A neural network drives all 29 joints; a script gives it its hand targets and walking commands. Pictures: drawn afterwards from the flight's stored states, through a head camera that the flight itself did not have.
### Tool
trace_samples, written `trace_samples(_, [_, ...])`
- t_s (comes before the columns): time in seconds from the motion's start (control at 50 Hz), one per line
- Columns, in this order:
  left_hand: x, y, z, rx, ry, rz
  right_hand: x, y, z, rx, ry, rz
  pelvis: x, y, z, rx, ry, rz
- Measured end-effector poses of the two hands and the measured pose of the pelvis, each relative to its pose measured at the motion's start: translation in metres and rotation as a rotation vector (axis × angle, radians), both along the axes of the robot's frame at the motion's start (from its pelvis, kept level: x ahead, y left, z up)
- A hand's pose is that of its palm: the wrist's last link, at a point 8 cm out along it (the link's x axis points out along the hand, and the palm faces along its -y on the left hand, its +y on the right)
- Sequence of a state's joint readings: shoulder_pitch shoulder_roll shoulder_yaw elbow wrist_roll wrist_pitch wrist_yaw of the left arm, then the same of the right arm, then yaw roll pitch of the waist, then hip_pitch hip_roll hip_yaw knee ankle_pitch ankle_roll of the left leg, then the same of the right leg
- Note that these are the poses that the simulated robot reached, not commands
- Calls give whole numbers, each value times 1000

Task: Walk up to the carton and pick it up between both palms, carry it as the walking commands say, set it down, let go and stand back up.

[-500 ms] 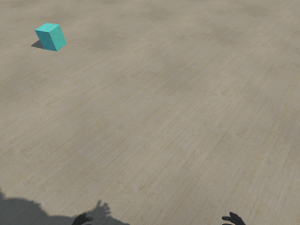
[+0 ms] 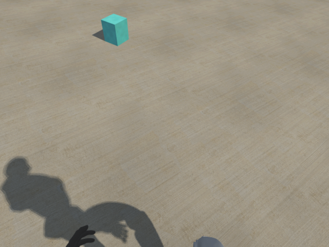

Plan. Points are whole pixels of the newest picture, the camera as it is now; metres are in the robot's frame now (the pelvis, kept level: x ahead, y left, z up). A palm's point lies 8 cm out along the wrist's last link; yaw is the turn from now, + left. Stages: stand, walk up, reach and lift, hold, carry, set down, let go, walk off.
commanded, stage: walk up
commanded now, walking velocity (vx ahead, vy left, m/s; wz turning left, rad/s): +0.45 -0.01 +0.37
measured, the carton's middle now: (115, 29) +2.46 +0.42 -0.65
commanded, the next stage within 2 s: none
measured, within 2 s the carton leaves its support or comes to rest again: neither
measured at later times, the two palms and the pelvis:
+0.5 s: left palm (86, 212) +0.26 +0.22 -0.14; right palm (233, 160) +0.40 -0.25 -0.12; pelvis +0.27 -0.02 +0.00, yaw +8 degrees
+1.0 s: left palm (81, 109) +0.64 +0.31 -0.11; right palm (208, 151) +0.44 -0.17 -0.13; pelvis +0.49 +0.06 +0.00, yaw +7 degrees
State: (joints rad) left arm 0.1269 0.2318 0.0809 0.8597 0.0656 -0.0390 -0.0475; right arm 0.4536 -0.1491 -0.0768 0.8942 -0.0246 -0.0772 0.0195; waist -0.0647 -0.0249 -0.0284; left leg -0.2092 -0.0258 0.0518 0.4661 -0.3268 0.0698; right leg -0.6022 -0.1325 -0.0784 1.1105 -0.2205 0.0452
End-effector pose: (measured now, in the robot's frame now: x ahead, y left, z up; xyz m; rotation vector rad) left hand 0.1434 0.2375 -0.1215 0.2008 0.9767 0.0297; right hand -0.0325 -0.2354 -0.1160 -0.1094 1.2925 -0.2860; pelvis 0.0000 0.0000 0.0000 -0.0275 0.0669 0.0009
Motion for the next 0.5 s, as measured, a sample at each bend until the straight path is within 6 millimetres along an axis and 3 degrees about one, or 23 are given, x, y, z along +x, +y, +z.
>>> trace_samples(0.14, [104, -21, 4, -50, -29, 6, -2, 16, 7, 38, 234, -77, 70, -5, 3, -10, -1, 76])
trace_samples(0.2, [152, -37, -2, -63, -48, -1, 12, 11, 4, 40, 317, -96, 105, -11, -5, -3, 6, 103])
trace_samples(0.26, [195, -46, -11, -55, -77, 13, 43, -2, -7, 42, 372, -97, 146, -20, -17, 11, 7, 140])
trace_samples(0.3, [203, -44, -15, -37, -71, 48, 87, -14, -17, 39, 341, -72, 169, -25, -21, 8, -6, 141])
trace_samples(0.38, [176, -26, -18, -2, 60, 153, 226, -33, -22, 0, 117, 35, 212, -28, -10, 2, -25, 140])
trace_samples(0.44, [142, -19, -17, 19, 178, 223, 339, -29, -15, -7, -61, 149, 242, -25, -1, 5, -30, 120])
trace_samples(0.5, [112, -16, -14, 19, 299, 259, 431, -11, -3, 7, -199, 220, 269, -17, 3, 4, -35, 134])
